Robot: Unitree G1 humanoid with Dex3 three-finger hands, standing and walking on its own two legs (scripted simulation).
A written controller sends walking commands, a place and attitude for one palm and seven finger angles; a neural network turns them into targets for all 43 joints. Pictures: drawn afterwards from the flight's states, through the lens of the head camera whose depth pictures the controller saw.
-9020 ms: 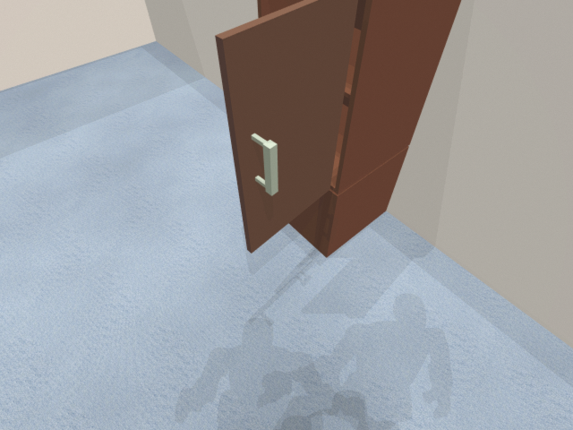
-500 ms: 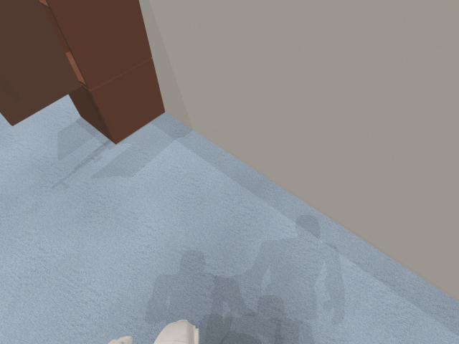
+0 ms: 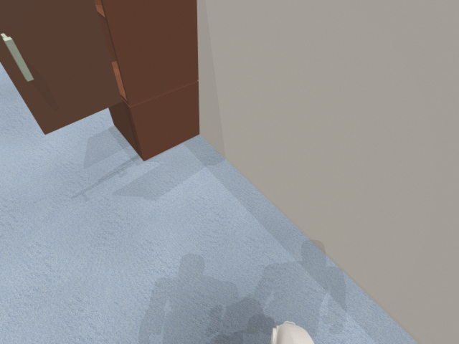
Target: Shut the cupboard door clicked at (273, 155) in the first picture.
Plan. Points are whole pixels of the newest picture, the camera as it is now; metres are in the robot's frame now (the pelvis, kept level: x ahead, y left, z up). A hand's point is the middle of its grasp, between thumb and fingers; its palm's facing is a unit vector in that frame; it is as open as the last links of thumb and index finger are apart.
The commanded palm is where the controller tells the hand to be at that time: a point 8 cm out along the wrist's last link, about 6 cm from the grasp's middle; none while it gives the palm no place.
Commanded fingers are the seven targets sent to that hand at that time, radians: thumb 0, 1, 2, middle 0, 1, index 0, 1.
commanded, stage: walk to a spot facing it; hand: left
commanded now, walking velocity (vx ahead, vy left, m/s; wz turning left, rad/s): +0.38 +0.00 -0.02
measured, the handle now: (16, 57) +0.86 +0.75 -0.03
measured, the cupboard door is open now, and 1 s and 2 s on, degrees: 95 95 95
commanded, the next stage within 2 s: turn to face it in 0.82 s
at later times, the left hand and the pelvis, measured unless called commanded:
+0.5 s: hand (191, 258) +0.32 +0.11 -0.16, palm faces +0.07 -0.98 -0.18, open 7.1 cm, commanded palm none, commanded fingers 0.00 0.90 0.90 -0.20 -0.30 -0.20 -0.30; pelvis +0.22 -0.07 +0.00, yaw +3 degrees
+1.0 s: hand (165, 226) +0.41 +0.19 -0.19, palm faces +0.23 -0.96 -0.14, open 7.4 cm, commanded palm none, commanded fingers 0.00 0.90 0.90 -0.20 -0.30 -0.20 -0.30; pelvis +0.43 +0.02 +0.00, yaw +9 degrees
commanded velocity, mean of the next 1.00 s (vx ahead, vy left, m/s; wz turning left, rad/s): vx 0.30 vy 0.00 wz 0.22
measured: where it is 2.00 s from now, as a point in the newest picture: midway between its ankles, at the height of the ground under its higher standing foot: (223, 254)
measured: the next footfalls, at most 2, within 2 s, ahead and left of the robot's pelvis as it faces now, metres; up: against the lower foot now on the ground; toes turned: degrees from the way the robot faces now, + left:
right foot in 0.30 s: +0.26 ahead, -0.16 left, +0.00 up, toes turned -7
left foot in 0.78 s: +0.49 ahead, +0.09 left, +0.00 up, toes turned +13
